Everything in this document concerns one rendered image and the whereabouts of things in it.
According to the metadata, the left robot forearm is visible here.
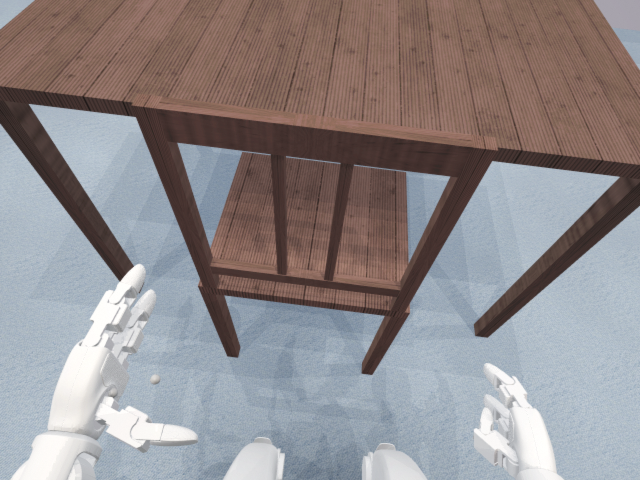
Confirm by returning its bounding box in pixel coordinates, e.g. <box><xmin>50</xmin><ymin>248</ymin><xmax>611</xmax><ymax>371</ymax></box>
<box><xmin>10</xmin><ymin>431</ymin><xmax>102</xmax><ymax>480</ymax></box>

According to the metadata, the robot left hand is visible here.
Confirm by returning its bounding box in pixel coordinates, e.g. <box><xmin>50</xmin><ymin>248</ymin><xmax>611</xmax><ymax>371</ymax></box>
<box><xmin>47</xmin><ymin>264</ymin><xmax>198</xmax><ymax>453</ymax></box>

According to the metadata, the left robot thigh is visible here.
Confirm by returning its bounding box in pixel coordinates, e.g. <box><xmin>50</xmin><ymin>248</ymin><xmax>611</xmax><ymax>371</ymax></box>
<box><xmin>223</xmin><ymin>443</ymin><xmax>285</xmax><ymax>480</ymax></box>

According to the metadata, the robot right hand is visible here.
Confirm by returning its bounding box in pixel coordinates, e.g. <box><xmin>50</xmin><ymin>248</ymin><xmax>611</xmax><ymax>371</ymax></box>
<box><xmin>474</xmin><ymin>363</ymin><xmax>557</xmax><ymax>480</ymax></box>

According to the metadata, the table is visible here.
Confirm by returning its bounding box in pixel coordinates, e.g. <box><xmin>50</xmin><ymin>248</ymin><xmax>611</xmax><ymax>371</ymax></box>
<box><xmin>0</xmin><ymin>0</ymin><xmax>640</xmax><ymax>338</ymax></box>

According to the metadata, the chair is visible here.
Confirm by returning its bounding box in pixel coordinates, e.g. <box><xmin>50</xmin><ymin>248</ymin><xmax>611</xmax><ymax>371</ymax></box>
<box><xmin>131</xmin><ymin>94</ymin><xmax>498</xmax><ymax>375</ymax></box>

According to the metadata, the robot right shin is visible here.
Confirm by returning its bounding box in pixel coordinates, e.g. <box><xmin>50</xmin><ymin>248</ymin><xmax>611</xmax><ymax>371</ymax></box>
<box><xmin>375</xmin><ymin>443</ymin><xmax>396</xmax><ymax>451</ymax></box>

